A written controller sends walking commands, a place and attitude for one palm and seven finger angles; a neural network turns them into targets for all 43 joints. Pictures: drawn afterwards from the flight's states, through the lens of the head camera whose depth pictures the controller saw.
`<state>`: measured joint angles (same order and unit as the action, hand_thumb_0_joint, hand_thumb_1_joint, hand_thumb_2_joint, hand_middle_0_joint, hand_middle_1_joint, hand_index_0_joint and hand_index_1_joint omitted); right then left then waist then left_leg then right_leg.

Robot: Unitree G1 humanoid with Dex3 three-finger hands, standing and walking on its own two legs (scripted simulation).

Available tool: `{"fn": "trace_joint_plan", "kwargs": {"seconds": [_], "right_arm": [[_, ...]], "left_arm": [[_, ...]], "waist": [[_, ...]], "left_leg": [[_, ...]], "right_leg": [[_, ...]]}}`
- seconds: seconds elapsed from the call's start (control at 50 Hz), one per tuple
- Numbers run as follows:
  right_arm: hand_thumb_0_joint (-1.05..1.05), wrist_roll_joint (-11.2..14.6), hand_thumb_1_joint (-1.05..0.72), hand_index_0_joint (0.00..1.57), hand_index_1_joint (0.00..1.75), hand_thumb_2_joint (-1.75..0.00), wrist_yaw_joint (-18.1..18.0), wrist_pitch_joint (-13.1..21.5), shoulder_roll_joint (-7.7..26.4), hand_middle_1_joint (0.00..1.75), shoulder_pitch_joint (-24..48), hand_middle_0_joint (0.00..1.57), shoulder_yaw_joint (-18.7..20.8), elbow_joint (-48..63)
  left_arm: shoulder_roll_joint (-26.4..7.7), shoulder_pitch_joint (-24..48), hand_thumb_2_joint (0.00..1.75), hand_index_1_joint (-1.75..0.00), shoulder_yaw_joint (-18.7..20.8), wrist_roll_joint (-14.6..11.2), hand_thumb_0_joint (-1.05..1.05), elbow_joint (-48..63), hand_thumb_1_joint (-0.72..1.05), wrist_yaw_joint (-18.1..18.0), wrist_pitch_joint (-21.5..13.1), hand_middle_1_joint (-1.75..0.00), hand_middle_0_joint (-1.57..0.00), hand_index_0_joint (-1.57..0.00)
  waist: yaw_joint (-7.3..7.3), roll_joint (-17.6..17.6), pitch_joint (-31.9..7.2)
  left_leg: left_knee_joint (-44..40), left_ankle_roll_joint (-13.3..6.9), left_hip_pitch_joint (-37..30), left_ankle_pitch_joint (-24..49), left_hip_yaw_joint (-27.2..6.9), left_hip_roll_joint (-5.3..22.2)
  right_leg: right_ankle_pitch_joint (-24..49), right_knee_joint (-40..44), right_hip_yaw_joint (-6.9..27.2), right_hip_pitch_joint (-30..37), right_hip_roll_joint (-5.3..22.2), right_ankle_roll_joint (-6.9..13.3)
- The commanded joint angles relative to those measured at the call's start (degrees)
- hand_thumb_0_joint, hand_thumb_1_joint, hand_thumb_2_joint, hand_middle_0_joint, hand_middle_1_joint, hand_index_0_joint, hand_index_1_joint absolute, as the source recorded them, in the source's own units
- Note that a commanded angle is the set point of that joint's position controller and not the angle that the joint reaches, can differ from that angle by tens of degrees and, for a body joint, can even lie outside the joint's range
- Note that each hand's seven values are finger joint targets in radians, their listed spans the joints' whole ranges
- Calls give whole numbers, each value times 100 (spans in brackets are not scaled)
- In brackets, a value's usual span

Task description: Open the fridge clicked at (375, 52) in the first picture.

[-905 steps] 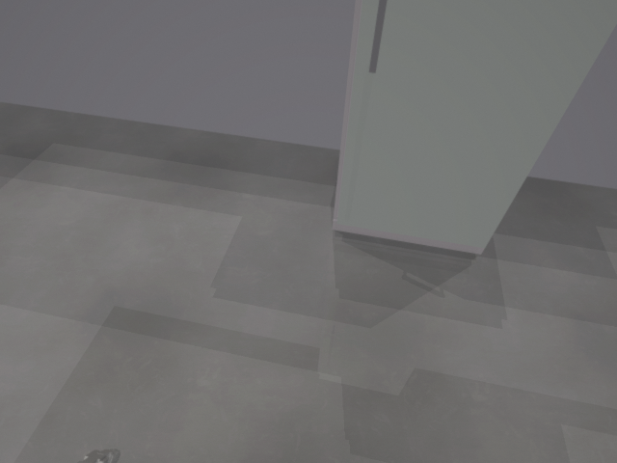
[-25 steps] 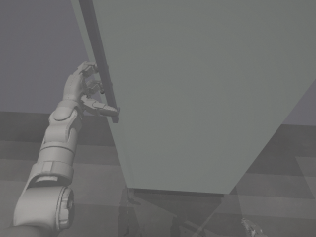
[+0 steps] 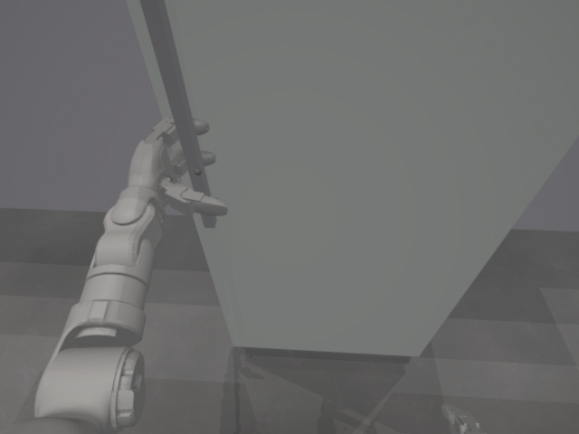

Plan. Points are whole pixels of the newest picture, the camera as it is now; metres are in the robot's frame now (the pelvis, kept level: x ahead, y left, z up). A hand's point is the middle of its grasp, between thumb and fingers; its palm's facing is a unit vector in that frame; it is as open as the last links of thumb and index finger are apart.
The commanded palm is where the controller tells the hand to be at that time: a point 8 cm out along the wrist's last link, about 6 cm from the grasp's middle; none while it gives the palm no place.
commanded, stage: slide the fingers in behind the handle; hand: left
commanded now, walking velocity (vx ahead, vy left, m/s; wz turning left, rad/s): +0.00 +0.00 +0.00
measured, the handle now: (183, 96) +0.48 +0.16 +0.24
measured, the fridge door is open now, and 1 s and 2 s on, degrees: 0 0 0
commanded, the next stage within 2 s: grip the handle and tug to test in 0.60 s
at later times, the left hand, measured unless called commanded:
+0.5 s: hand (194, 172) +0.42 +0.15 +0.16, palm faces -0.03 -1.00 +0.01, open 14.0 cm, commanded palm +0.39 +0.20 +0.16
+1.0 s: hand (193, 171) +0.42 +0.15 +0.16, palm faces -0.02 -1.00 +0.01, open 11.8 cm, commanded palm +0.39 +0.20 +0.16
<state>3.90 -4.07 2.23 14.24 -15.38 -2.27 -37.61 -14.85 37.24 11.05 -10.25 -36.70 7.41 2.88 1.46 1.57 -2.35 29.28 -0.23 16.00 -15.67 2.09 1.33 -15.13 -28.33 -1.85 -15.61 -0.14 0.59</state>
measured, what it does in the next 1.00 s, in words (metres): stands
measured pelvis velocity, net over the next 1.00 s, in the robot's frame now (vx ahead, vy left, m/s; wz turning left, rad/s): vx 0.00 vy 0.01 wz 0.00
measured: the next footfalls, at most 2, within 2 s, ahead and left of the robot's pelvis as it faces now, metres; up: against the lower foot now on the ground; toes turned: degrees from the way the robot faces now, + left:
none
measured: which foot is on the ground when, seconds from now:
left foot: down 0.00-1.00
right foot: down 0.00-1.00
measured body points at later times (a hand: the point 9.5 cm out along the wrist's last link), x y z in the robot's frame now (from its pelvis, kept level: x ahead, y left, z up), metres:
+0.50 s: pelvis +0.00 +0.01 +0.00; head +0.01 +0.00 +0.45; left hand +0.42 +0.20 +0.16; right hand +0.11 -0.25 -0.11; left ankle -0.01 +0.12 -0.74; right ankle -0.01 -0.11 -0.74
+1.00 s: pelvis +0.00 +0.01 +0.00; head +0.01 +0.00 +0.45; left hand +0.42 +0.21 +0.16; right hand +0.12 -0.24 -0.11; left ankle -0.01 +0.12 -0.74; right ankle -0.01 -0.11 -0.74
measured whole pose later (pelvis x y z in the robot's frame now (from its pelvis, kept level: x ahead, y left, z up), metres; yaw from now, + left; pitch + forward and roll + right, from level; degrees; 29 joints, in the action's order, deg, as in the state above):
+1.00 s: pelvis +0.00 +0.01 +0.00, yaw +0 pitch +2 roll -1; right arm 3.8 -3.9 2.3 14.0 -15.8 -2.1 -37.6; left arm -14.9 37.2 10.4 -10.0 -36.6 6.9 2.5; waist 1.3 1.3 -2.4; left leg 29.3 -0.6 16.1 -15.6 2.2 1.2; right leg -14.7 -27.7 -1.7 -15.4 0.0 0.2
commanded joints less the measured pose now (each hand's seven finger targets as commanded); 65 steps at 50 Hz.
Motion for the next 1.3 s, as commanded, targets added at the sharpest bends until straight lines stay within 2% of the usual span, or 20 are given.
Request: {"fn": "trace_joint_plan", "kwargs": {"seconds": [0.0,0.14,0.24,0.34,0.46,0.52,0.56,0.68,0.74,0.78,0.82,0.88,0.92,0.96,1.02,1.1,1.14,1.2,1.22,1.28], "right_arm": [[0,-33,-90,20,30,-90,-73,272,723,30,232,20,272,781],[0,-18,-90,20,30,-90,-64,306,701,30,205,20,258,767],[0,-26,-90,20,30,-90,-71,307,721,30,150,20,274,717],[0,-29,-90,20,30,-90,-45,332,711,30,165,20,298,746],[0,-22,-90,20,30,-90,-34,313,714,30,201,20,295,732],[0,-41,-90,20,30,-90,-31,314,708,30,229,20,298,769],[0,-29,-90,20,30,-90,-32,311,683,30,248,20,279,751],[0,-40,-90,20,30,-90,-51,274,709,30,255,20,272,751],[0,-43,-90,20,30,-90,-55,290,676,30,260,20,260,738],[0,-54,-90,20,30,-90,-70,273,723,30,221,20,276,725],[0,-39,-90,20,30,-90,-51,290,676,30,273,20,260,760],[0,-41,-90,20,30,-90,-70,260,724,30,225,20,272,723],[0,-38,-90,20,30,-90,-47,300,682,30,275,20,269,776],[0,-39,-90,20,30,-90,-40,296,686,30,248,20,273,747],[0,-29,-90,20,30,-90,-49,268,726,30,239,20,276,738],[0,-44,-90,20,30,-90,-67,249,730,30,249,20,269,758],[0,-28,-90,20,30,-90,-42,290,670,30,284,20,283,779],[0,-34,-90,20,30,-90,-52,300,723,30,235,20,301,727],[0,-33,-90,20,30,-90,-42,304,704,30,269,20,288,756],[0,-35,-90,20,30,-90,-66,270,754,30,229,20,282,714]], "left_arm": [[-1270,2632,30,-120,415,-28,0,1257,-50,-18,-480,-120,-30,-30],[-956,2768,30,-120,135,-86,0,1192,-50,76,-513,-120,-30,-30],[-1081,3055,30,-120,189,-52,0,1199,-50,38,-521,-120,-30,-30],[-1075,2642,30,-120,261,-75,0,1398,-50,50,-612,-120,-30,-30],[-914,2738,30,-120,108,-53,0,1455,-50,-3,-456,-120,-30,-30],[-1006,2563,30,-120,247,-56,0,1565,-50,-62,-446,-120,-30,-30],[-780,2689,30,-120,6,-30,0,1590,-50,-56,-434,-120,-30,-30],[-985,2643,30,-120,190,-18,0,1390,-50,-106,-403,-120,-30,-30],[-874,2852,36,-122,92,-19,0,1424,-36,-102,-421,-122,-32,-32],[-1116,2670,40,-123,302,-26,0,1267,-27,-102,-443,-123,-32,-32],[-855,2689,44,-125,92,-38,0,1358,-17,-51,-455,-125,-33,-33],[-1081,2811,50,-127,203,-8,0,1236,-3,-44,-466,-127,-35,-35],[-869,2815,54,-128,73,-38,0,1487,6,-23,-497,-128,-36,-36],[-860,2660,58,-129,96,-70,0,1440,15,-5,-496,-129,-37,-37],[-998,2600,64,-131,196,-78,0,1304,29,11,-453,-131,-38,-38],[-1254,2778,72,-134,342,-44,0,1485,48,-6,-494,-134,-41,-41],[-873,2763,76,-135,46,-55,0,1722,57,13,-553,-135,-42,-42],[-1034,2606,82,-137,206,-93,0,1560,71,22,-537,-137,-43,-43],[-857,2524,84,-138,88,-108,0,1523,76,36,-486,-138,-44,-44],[-1143,2468,90,-140,329,-121,0,1246,90,27,-430,-140,-45,-45]], "waist": [[-50,-286,-1728],[56,-218,-1656],[91,-151,-1660],[-36,-161,-1890],[34,-113,-1673],[-58,-147,-1801],[28,-68,-1649],[-3,-203,-1574],[20,-78,-1644],[-4,-371,-1692],[-14,-124,-1673],[42,-173,-1615],[-4,54,-1796],[-1,-148,-1776],[21,-323,-1596],[-10,-148,-1693],[7,107,-1842],[-14,-154,-1766],[-21,-119,-1759],[-18,-381,-1526]], "left_leg": [[-226,-220,-739,1493,-77,-106],[-210,-215,-797,1434,-85,-98],[-217,-208,-789,1365,-132,-99],[-183,-194,-893,1722,-91,-82],[-235,-168,-910,1556,-137,-64],[-239,-175,-927,1659,-121,-65],[-254,-156,-941,1624,-130,-52],[-274,-177,-848,1438,-140,-64],[-282,-164,-920,1435,-153,-63],[-256,-186,-860,1498,-154,-61],[-258,-175,-879,1560,-119,-67],[-246,-185,-845,1468,-132,-74],[-232,-174,-969,1635,-128,-81],[-221,-170,-955,1672,-122,-73],[-251,-195,-799,1501,-119,-76],[-266,-207,-796,1493,-110,-90],[-222,-181,-1026,1684,-99,-83],[-234,-183,-954,1668,-132,-65],[-236,-184,-942,1672,-112,-80],[-269,-203,-733,1408,-114,-87]], "right_leg": [[1887,284,46,562,-54,55],[1827,312,36,406,-73,56],[1677,312,22,329,-74,65],[2019,234,18,528,-83,81],[1756,284,-21,324,-96,78],[1848,274,-6,466,-90,84],[1776,285,-32,336,-91,82],[1598,348,-17,384,-80,79],[1600,338,-6,319,-84,88],[1674,349,-6,459,-80,76],[1780,311,-2,422,-75,83],[1671,347,1,390,-70,75],[1833,297,15,425,-75,98],[1895,303,-10,444,-88,88],[1783,343,-6,424,-85,68],[1783,352,35,522,-61,74],[1901,310,17,467,-78,93],[1892,316,-10,488,-97,87],[1928,306,-9,494,-93,86],[1700,391,-6,489,-90,66]]}}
